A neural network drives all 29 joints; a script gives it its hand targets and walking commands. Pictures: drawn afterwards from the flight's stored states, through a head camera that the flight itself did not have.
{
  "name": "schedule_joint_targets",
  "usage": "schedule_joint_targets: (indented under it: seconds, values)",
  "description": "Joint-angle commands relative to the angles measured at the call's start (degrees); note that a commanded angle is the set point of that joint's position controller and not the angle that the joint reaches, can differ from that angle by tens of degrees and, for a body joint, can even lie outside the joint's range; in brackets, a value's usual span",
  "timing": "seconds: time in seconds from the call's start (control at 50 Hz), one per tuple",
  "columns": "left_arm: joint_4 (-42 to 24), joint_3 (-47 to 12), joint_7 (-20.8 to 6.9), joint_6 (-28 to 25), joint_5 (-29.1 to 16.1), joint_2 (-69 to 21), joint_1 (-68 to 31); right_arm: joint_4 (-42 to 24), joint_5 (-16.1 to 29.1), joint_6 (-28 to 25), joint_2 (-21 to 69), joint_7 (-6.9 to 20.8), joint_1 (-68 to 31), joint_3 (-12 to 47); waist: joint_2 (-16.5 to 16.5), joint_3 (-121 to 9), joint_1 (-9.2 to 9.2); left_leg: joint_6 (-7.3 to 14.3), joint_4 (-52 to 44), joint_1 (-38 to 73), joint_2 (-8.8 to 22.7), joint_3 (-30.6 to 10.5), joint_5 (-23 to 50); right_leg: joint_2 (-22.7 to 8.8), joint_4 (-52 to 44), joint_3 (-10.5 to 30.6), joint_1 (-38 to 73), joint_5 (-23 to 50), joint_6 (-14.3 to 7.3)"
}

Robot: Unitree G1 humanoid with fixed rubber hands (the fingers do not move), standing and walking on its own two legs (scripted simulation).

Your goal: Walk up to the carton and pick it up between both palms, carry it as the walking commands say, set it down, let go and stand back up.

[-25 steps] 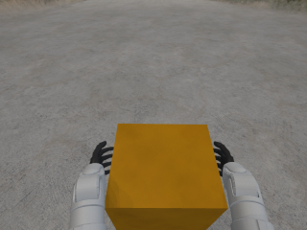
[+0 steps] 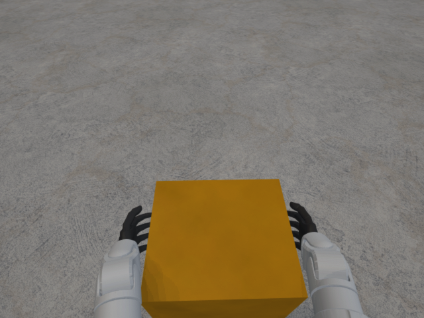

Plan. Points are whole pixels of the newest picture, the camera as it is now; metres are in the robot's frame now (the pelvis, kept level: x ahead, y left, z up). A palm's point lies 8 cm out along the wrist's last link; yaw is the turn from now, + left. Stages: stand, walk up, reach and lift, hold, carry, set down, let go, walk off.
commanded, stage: set down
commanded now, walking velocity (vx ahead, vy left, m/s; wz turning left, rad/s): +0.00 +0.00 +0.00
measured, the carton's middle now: (218, 256) +0.29 +0.06 -0.08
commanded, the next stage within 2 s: none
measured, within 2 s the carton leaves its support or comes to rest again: neither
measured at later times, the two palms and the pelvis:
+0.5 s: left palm (137, 249) +0.27 +0.24 -0.07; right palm (293, 247) +0.32 -0.11 -0.07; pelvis -0.03 +0.01 -0.03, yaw +0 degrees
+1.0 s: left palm (147, 253) +0.30 +0.24 -0.16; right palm (283, 252) +0.35 -0.10 -0.16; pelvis -0.05 +0.01 -0.10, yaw +0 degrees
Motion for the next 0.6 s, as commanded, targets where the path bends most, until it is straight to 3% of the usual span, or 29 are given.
schedule_joint_targets:
  seconds: [0.0, 0.1, 0.22, 0.38, 0.58]
  values:
    - [0.02, -31.24, -12.07, -4.27, -11.64, -42.65, -30.71, -1.99, 11.37, -5.15, 51.22, 10.42, -28.97, 29.69, -0.36, -19.46, -0.24, 1.17, 2.97, 8.15, -3.74, 0.72, 14.49, -0.55, -2.48, 3.25, -2.25, 16.67, 1.58]
    - [3.66, -29.45, -12.64, -7.35, -10.45, -41.0, -30.23, 0.46, 10.02, -8.2, 50.94, 9.23, -28.82, 28.96, -0.54, -21.72, -0.12, 1.23, 5.51, 3.81, -3.81, 0.64, 15.72, -0.68, 0.18, 3.54, -3.84, 19.21, 1.8]
    - [7.73, -27.42, -12.57, -10.43, -9.32, -39.9, -31.61, 3.44, 9.18, -11.16, 49.72, 8.61, -30.6, 27.18, -0.05, -23.97, -0.48, 1.06, 9.19, -0.56, -3.78, 0.75, 16.12, 0.13, 3.46, 2.62, -10.02, 15.82, 1.33]
    - [11.56, -26.34, -11.78, -14.19, -8.94, -41.85, -36.08, 7.37, 9.26, -14.9, 48.6, 9.39, -36.71, 25.77, 0.67, -30.18, -0.18, 0.5, 13.89, -4.78, -3.72, 0.84, 16.23, 1.6, 8.8, 1.26, -21.24, 9.68, 0.48]
    - [14.31, -26.53, -12.07, -16.48, -8.77, -46.05, -44.69, 11.46, 9.55, -17.19, 49.73, 11.26, -45.53, 23.88, -0.02, -38.99, -0.59, 0.3, 19.88, -11.45, -3.45, 0.93, 11.01, 2.62, 15.79, -0.06, -34.21, 2.77, 0.11]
